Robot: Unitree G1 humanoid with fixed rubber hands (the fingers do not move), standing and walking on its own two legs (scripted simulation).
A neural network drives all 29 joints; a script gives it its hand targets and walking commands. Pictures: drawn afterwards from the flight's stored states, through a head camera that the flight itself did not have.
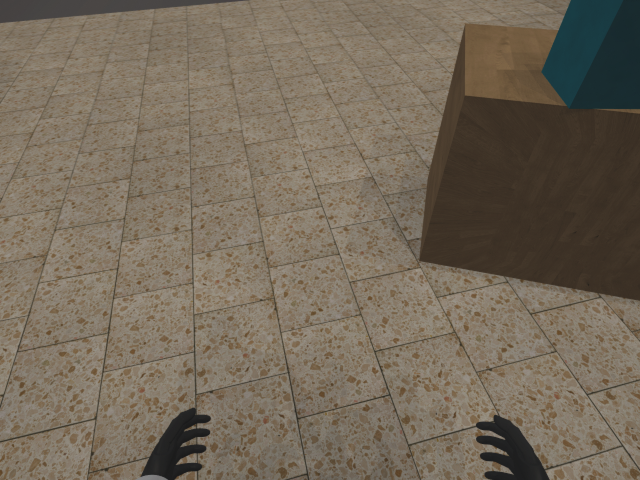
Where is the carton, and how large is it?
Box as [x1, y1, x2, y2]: [542, 0, 639, 108]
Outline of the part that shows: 571,0 542,69 542,73 569,108 639,108 639,0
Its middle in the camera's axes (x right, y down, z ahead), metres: +0.74 -0.49 +0.97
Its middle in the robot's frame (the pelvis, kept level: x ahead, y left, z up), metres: +1.09 -0.69 +0.08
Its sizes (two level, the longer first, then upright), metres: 0.210 0.200 0.250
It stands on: a pedestal, 0.72 m high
